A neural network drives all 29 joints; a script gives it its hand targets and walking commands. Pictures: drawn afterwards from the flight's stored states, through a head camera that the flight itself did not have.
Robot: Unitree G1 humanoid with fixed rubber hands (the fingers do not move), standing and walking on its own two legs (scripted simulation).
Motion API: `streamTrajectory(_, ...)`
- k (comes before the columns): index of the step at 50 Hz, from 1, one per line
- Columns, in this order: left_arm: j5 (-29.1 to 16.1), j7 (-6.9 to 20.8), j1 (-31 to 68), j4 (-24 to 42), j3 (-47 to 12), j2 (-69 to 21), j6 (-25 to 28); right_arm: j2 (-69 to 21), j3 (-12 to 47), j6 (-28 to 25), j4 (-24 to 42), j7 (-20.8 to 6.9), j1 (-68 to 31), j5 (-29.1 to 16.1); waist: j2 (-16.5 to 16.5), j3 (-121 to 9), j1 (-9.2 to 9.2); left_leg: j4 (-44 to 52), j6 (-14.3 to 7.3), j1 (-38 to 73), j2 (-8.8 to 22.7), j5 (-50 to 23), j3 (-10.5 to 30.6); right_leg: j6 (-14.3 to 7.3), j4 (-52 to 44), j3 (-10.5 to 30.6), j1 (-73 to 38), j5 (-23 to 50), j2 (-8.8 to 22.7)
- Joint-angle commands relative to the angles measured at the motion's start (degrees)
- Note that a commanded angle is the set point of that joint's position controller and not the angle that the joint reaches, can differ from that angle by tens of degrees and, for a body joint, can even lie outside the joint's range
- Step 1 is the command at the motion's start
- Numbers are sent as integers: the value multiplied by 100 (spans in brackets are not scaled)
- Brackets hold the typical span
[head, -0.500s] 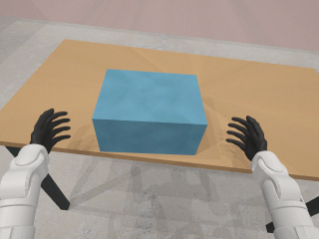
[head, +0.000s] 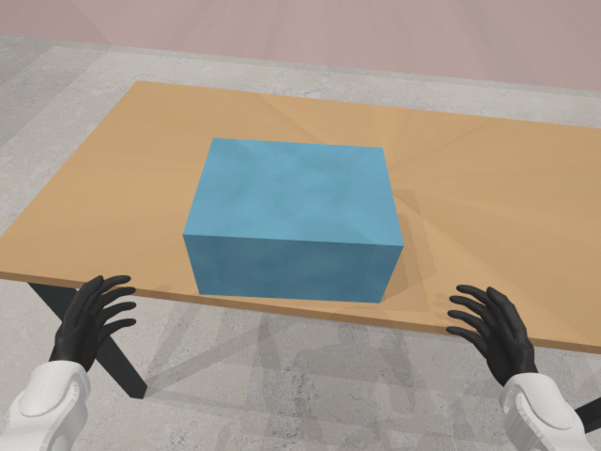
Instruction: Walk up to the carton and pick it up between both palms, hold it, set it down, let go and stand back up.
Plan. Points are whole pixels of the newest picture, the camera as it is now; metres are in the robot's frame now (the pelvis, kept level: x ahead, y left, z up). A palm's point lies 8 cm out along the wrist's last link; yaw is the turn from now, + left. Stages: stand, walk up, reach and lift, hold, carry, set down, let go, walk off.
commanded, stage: set down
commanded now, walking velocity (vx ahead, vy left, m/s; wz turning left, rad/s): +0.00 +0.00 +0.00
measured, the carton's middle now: (294, 218) +0.45 +0.02 +0.03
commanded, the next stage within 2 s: let go in 1.08 s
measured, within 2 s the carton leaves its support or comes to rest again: neither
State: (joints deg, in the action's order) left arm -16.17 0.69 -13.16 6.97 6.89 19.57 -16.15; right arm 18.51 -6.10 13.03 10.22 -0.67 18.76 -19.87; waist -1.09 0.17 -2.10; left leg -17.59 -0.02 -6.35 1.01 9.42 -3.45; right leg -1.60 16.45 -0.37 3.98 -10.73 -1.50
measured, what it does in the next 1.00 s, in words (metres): stands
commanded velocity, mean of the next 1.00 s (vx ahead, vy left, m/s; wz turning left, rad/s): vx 0.00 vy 0.00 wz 0.00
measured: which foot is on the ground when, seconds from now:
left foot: down 0.00-1.00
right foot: down 0.00-1.00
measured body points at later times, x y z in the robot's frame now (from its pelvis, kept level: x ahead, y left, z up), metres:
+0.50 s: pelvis +0.02 +0.00 +0.00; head +0.03 +0.01 +0.45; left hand +0.19 +0.26 -0.01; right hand +0.21 -0.23 -0.01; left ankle +0.00 +0.11 -0.75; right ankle -0.02 -0.10 -0.75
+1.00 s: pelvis +0.01 +0.00 +0.00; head +0.01 +0.00 +0.45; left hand +0.16 +0.24 -0.08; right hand +0.17 -0.22 -0.08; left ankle +0.00 +0.11 -0.75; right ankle -0.02 -0.10 -0.75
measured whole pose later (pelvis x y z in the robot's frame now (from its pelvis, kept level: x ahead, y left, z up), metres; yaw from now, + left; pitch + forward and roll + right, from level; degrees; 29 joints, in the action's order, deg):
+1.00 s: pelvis +0.01 +0.00 +0.00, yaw +0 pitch -4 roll +0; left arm -2.4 1.3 -16.3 -24.8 0.9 13.1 -4.5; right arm 9.5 -0.2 -7.4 -31.5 -0.2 15.8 -1.9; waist -0.9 3.8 -1.7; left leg -20.0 0.3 -3.7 1.1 11.9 -2.9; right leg -1.7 19.0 -0.8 1.2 -13.4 -1.6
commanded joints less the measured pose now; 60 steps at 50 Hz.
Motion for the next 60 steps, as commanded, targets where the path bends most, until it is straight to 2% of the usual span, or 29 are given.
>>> streamTrajectory(1,123,16,853,843,334,976,420,752,-447,-200,856,-57,-507,199,322,-7,-66,167,151,829,-82,-877,405,-166,-721,452,1043,-5,214)
streamTrajectory(3,142,12,854,816,262,968,432,693,-422,-151,837,-93,-490,255,352,23,-63,222,113,739,-54,-627,415,-169,-721,480,1053,-115,254)
streamTrajectory(5,112,-30,768,919,189,978,495,645,-390,-189,872,-107,-423,285,327,-155,-61,183,105,756,-32,-709,418,-145,-665,470,1015,5,250)
streamTrajectory(9,186,-53,382,786,157,934,661,556,-304,-409,636,-79,-172,387,203,-607,-69,-31,146,938,-44,-1451,395,-85,-514,423,774,725,186)
streamTrajectory(14,468,84,-168,274,231,785,832,470,-116,-748,77,-14,168,524,112,-691,-90,-202,215,1111,-98,-2223,385,-40,-452,390,433,1446,136)
streamTrajectory(23,713,136,-599,-103,-19,557,1183,267,96,-1342,-610,14,343,814,264,-319,-18,-310,302,1229,-111,-2641,373,-38,-429,264,509,1771,72)
streamTrajectory(30,958,94,-623,-639,-138,422,1356,95,208,-1645,-1372,10,249,1113,345,9,2,-295,294,1290,-79,-2452,345,-30,-438,220,674,1587,124)
streamTrajectory(40,1267,68,-342,-1738,-263,213,1433,-120,315,-2137,-2751,42,-232,1566,144,34,29,-256,206,1229,-79,-2009,194,96,-352,114,703,1368,159)
streamTrajectory(45,1374,42,-26,-2214,-324,146,1377,-245,359,-2281,-3321,63,-560,1773,92,89,50,-217,163,1091,-65,-1618,104,127,-319,60,771,1021,176)
streamTrajectory(53,1538,-21,535,-2890,-377,60,1181,-409,373,-2336,-4113,85,-1062,2045,182,151,97,-254,117,834,-32,-990,15,97,-192,5,908,414,212)
streamTrajectory(60,1582,-222,867,-2833,-590,-104,1168,-192,77,-2590,-4605,-40,-1385,2213,314,-167,260,-383,148,856,121,-830,41,-7,84,-111,1058,314,113)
